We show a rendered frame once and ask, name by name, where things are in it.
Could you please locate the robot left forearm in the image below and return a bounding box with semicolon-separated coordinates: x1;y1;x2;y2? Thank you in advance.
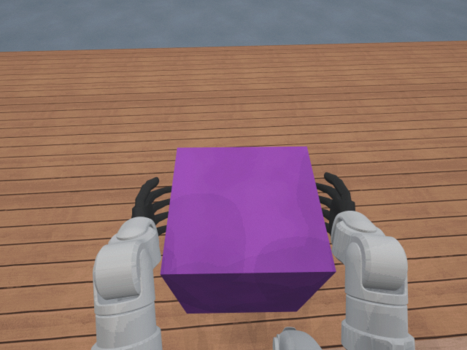
91;217;163;350

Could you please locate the right robot hand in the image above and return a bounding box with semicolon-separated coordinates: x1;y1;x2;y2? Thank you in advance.
315;172;355;236

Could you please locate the right robot thigh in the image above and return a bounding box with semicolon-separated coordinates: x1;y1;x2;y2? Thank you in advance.
273;330;322;350

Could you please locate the carton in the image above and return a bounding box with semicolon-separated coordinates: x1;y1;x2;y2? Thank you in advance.
161;147;336;314

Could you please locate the robot right forearm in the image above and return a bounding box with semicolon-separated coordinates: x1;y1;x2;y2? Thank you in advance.
331;211;415;350

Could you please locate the left robot hand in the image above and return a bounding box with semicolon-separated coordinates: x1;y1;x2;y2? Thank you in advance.
131;177;172;236

